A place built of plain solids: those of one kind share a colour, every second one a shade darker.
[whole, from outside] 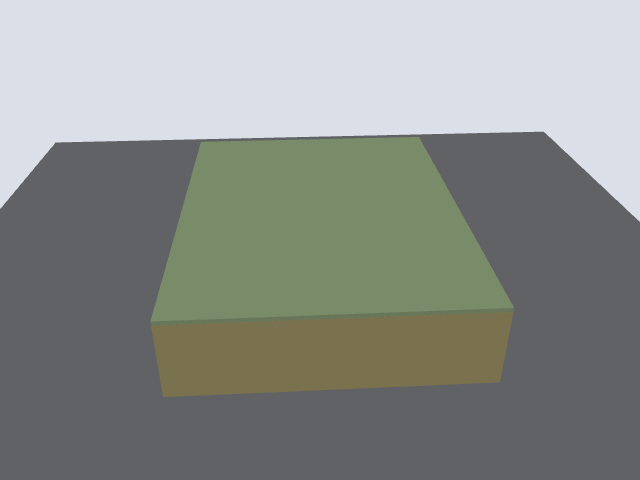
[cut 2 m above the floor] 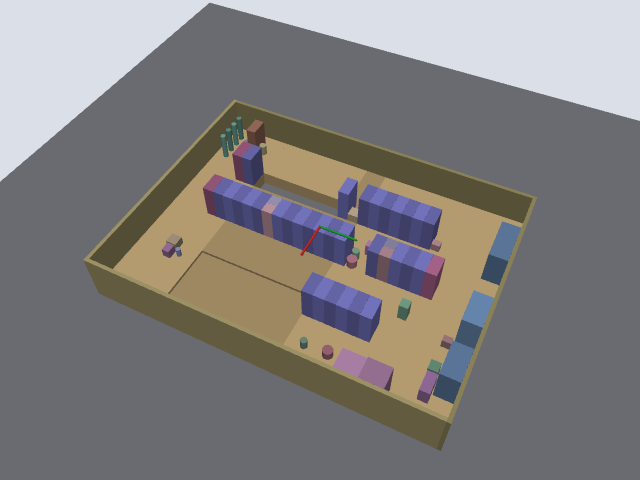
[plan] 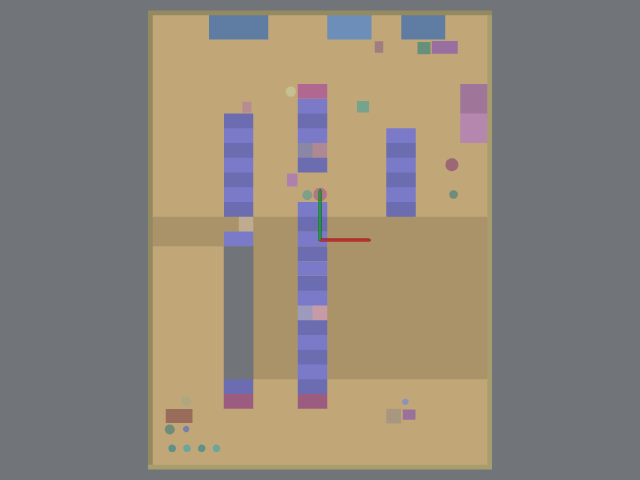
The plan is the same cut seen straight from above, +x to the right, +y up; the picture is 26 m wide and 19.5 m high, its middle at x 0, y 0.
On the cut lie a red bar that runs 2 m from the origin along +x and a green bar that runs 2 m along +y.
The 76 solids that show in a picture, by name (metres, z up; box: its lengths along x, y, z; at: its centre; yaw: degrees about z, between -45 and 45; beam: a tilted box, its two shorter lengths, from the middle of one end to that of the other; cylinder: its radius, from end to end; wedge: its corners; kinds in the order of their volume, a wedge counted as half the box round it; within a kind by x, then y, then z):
{
 "floor_1": {"box": [2.89, 18.26, 0.87], "at": [-5.35, 0.0, 0.39]},
 "floor_2": {"box": [9.49, 9.39, 0.87], "at": [-2.05, 4.43, 0.39]},
 "floor_3": {"box": [5.4, 18.26, 0.87], "at": [-0.01, 0.0, 0.39]},
 "floor_4": {"box": [13.58, 3.47, 0.87], "at": [0.0, -7.39, 0.39]},
 "floor_5": {"box": [13.58, 8.19, 0.87], "at": [0.0, 5.04, 0.39]},
 "floor_6": {"box": [4.1, 6.6, 0.71], "at": [4.74, -2.36, 0.3]},
 "roof_1": {"box": [13.98, 18.66, 0.2], "at": [0.0, 0.0, 3.75]},
 "wall_1": {"box": [0.2, 18.26, 3.7], "at": [-6.89, 0.0, 1.8]},
 "wall_2": {"box": [13.98, 0.2, 3.7], "at": [0.0, -9.23, 1.8]},
 "wall_3": {"box": [13.98, 0.2, 3.7], "at": [0.0, 9.23, 1.8]},
 "wall_4": {"box": [0.2, 18.26, 3.7], "at": [6.89, 0.0, 1.8]},
 "rack_1": {"box": [1.2, 0.6, 2.0], "at": [-3.31, -5.96, 1.82]},
 "rack_2": {"box": [1.2, 0.6, 2.0], "at": [-3.31, 0.04, 1.82]},
 "rack_3": {"box": [1.2, 0.6, 2.0], "at": [-3.31, 1.24, 1.82]},
 "rack_4": {"box": [1.2, 0.6, 2.0], "at": [-3.31, 1.84, 1.82]},
 "rack_5": {"box": [1.2, 0.6, 2.0], "at": [-3.31, 2.44, 1.82]},
 "rack_6": {"box": [1.2, 0.6, 2.0], "at": [-3.31, 3.04, 1.82]},
 "rack_7": {"box": [1.2, 0.6, 2.0], "at": [-3.31, 3.64, 1.82]},
 "rack_8": {"box": [1.2, 0.6, 2.0], "at": [-3.31, 4.24, 1.82]},
 "rack_9": {"box": [1.2, 0.6, 2.0], "at": [-3.31, 4.84, 1.82]},
 "rack_10": {"box": [1.2, 0.6, 2.0], "at": [-0.31, -5.96, 1.82]},
 "rack_11": {"box": [1.2, 0.6, 2.0], "at": [-0.31, -5.36, 1.82]},
 "rack_12": {"box": [1.2, 0.6, 2.0], "at": [-0.31, -4.76, 1.82]},
 "rack_13": {"box": [1.2, 0.6, 2.0], "at": [-0.31, -4.16, 1.82]},
 "rack_14": {"box": [1.2, 0.6, 2.0], "at": [-0.31, -3.56, 1.82]},
 "rack_15": {"box": [1.2, 0.6, 2.0], "at": [-0.31, -2.36, 1.82]},
 "rack_16": {"box": [1.2, 0.6, 2.0], "at": [-0.31, -1.76, 1.82]},
 "rack_17": {"box": [1.2, 0.6, 2.0], "at": [-0.31, -1.16, 1.82]},
 "rack_18": {"box": [1.2, 0.6, 2.0], "at": [-0.31, -0.56, 1.82]},
 "rack_19": {"box": [1.2, 0.6, 2.0], "at": [-0.31, 0.04, 1.82]},
 "rack_20": {"box": [1.2, 0.6, 2.0], "at": [-0.31, 0.64, 1.82]},
 "rack_21": {"box": [1.2, 0.6, 2.0], "at": [-0.31, 1.24, 1.82]},
 "rack_22": {"box": [1.2, 0.6, 2.0], "at": [-0.31, 3.04, 1.82]},
 "rack_23": {"box": [1.2, 0.6, 2.0], "at": [-0.31, 4.24, 1.82]},
 "rack_24": {"box": [1.2, 0.6, 2.0], "at": [-0.31, 4.84, 1.82]},
 "rack_25": {"box": [1.2, 0.6, 2.0], "at": [-0.31, 5.44, 1.82]},
 "rack_26": {"box": [1.2, 0.6, 2.0], "at": [3.29, 1.24, 1.82]},
 "rack_27": {"box": [1.2, 0.6, 2.0], "at": [3.29, 1.84, 1.82]},
 "rack_28": {"box": [1.2, 0.6, 2.0], "at": [3.29, 2.44, 1.82]},
 "rack_29": {"box": [1.2, 0.6, 2.0], "at": [3.29, 3.04, 1.82]},
 "rack_30": {"box": [1.2, 0.6, 2.0], "at": [3.29, 3.64, 1.82]},
 "rack_31": {"box": [1.2, 0.6, 2.0], "at": [3.29, 4.24, 1.82]},
 "cooler_1": {"box": [2.4, 0.99, 2.02], "at": [-3.31, 8.63, 1.83]},
 "cooler_2": {"box": [1.8, 0.99, 2.02], "at": [1.19, 8.63, 1.83]},
 "cooler_3": {"box": [1.8, 0.99, 2.02], "at": [4.19, 8.63, 1.83]},
 "power_1": {"box": [1.1, 1.2, 1.86], "at": [6.24, 4.54, 1.75]},
 "power_2": {"box": [1.1, 1.2, 2.03], "at": [6.24, 5.74, 1.84]},
 "endcab_1": {"box": [1.2, 0.6, 2.0], "at": [-3.31, -6.56, 1.82]},
 "endcab_2": {"box": [1.2, 0.6, 2.0], "at": [-0.31, -6.56, 1.82]},
 "endcab_3": {"box": [1.2, 0.6, 2.0], "at": [-0.31, 6.04, 1.82]},
 "column_1": {"box": [0.6, 0.6, 2.83], "at": [-0.61, -2.96, 2.24]},
 "column_2": {"box": [0.6, 0.6, 2.83], "at": [-0.61, 3.64, 2.24]},
 "blank_1": {"box": [0.6, 0.6, 2.0], "at": [-0.01, -2.96, 1.82]},
 "blank_2": {"box": [0.6, 0.6, 2.0], "at": [-0.01, 3.64, 1.82]},
 "lift_1": {"box": [1.09, 0.57, 1.66], "at": [-5.72, -7.15, 1.65]},
 "load_1": {"box": [1.06, 0.51, 0.91], "at": [5.07, 7.83, 1.28]},
 "cart_1": {"box": [0.5, 0.47, 1.04], "at": [1.75, 5.41, 1.34]},
 "cart_2": {"box": [0.53, 0.49, 0.95], "at": [4.22, 7.79, 1.29]},
 "gasbottle_1": {"cylinder": 0.15, "from": [-6.01, -8.46, 0.82], "to": [-6.01, -8.46, 2.38]},
 "gasbottle_2": {"cylinder": 0.15, "from": [-5.41, -8.46, 0.82], "to": [-5.41, -8.46, 2.38]},
 "gasbottle_3": {"cylinder": 0.15, "from": [-4.81, -8.46, 0.82], "to": [-4.81, -8.46, 2.38]},
 "gasbottle_4": {"cylinder": 0.15, "from": [-4.21, -8.46, 0.82], "to": [-4.21, -8.46, 2.38]},
 "panelstack_1": {"box": [0.6, 0.6, 0.52], "at": [-3.01, 0.64, 1.08]},
 "panelstack_2": {"box": [0.6, 0.6, 0.48], "at": [2.99, -7.16, 1.06]},
 "carton_1": {"box": [0.43, 0.53, 0.72], "at": [-1.13, 2.44, 1.18]},
 "carton_2": {"box": [0.53, 0.43, 0.5], "at": [3.62, -7.09, 1.07]},
 "reel_1": {"cylinder": 0.28, "from": [0.01, 1.85, 0.82], "to": [0.01, 1.85, 1.31]},
 "reel_2": {"cylinder": 0.26, "from": [5.36, 3.06, 0.82], "to": [5.36, 3.06, 1.29]},
 "vacuum_1": {"cylinder": 0.2, "from": [-6.1, -7.7, 0.82], "to": [-6.1, -7.7, 1.39]},
 "vacuum_2": {"cylinder": 0.2, "from": [-0.51, 1.82, 0.82], "to": [-0.51, 1.82, 1.39]},
 "vacuum_3": {"cylinder": 0.18, "from": [5.43, 1.85, 0.82], "to": [5.43, 1.85, 1.35]},
 "bin_1": {"cylinder": 0.21, "from": [-5.43, -6.55, 0.82], "to": [-5.43, -6.55, 1.43]},
 "bin_2": {"cylinder": 0.21, "from": [-1.19, 6.03, 0.82], "to": [-1.19, 6.03, 1.59]},
 "case_1": {"box": [0.38, 0.46, 0.46], "at": [-2.97, 5.39, 1.05]},
 "case_2": {"box": [0.35, 0.47, 0.52], "at": [2.4, 7.84, 1.08]},
 "cone_1": {"cylinder": 0.13, "from": [3.47, -6.57, 0.82], "to": [3.47, -6.57, 1.3]}
}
